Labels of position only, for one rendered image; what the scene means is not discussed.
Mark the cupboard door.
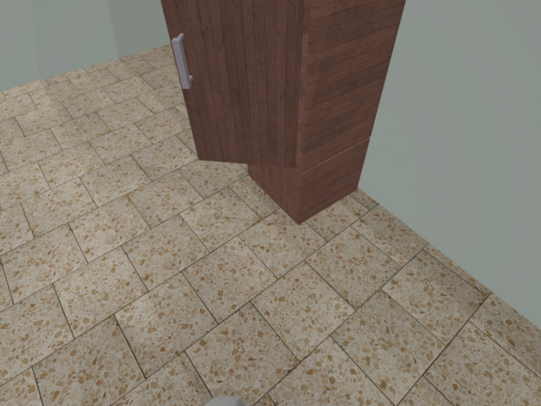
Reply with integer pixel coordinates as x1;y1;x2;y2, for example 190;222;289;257
161;0;304;168

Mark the handle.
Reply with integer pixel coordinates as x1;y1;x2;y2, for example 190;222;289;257
172;33;193;89

